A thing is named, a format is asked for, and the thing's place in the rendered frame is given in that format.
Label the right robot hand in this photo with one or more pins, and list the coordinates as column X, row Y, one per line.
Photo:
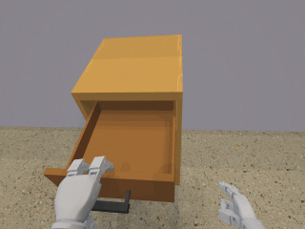
column 234, row 212

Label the cabinet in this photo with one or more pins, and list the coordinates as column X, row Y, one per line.
column 135, row 68

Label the robot right forearm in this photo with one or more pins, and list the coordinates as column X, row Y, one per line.
column 251, row 223

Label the drawer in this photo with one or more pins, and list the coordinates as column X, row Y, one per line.
column 138, row 138

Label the handle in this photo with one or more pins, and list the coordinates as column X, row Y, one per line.
column 113, row 206

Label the left robot hand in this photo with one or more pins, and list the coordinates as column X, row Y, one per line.
column 77, row 193

